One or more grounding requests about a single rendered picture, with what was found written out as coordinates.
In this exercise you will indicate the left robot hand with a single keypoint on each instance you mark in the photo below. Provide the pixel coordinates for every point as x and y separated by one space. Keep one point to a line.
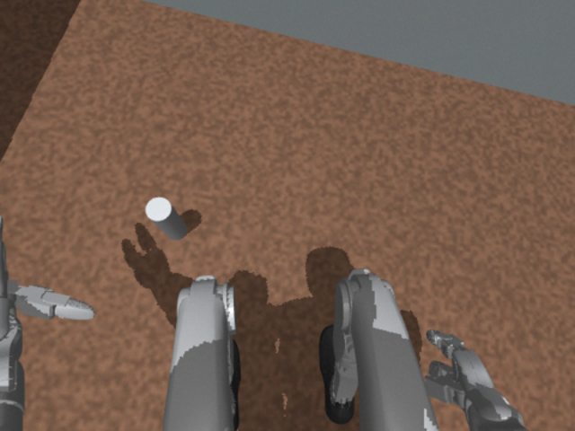
39 301

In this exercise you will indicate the right robot hand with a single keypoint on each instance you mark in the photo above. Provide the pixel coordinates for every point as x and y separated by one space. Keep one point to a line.
450 384

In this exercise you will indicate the left robot arm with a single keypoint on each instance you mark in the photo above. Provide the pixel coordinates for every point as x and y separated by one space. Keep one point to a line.
11 370

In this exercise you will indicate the can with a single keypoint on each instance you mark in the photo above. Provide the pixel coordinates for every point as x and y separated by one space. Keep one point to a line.
162 213

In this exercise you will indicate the right robot foot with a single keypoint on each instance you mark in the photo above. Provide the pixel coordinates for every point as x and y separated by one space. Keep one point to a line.
336 412

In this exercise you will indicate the right robot arm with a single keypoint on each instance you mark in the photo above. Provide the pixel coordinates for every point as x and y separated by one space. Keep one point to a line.
488 410

